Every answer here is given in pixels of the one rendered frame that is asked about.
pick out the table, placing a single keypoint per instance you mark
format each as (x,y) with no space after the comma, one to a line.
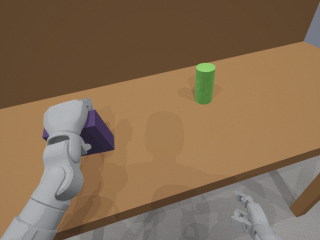
(136,60)

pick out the left robot forearm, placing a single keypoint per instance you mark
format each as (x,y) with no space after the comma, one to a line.
(61,181)

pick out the robot left hand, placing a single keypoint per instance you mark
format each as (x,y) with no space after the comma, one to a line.
(69,116)

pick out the right robot forearm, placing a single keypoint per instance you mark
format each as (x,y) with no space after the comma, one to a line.
(264,232)

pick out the sponge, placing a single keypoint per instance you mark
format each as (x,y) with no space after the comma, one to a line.
(96,133)

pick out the robot right hand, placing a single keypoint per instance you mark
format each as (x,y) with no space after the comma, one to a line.
(244,222)

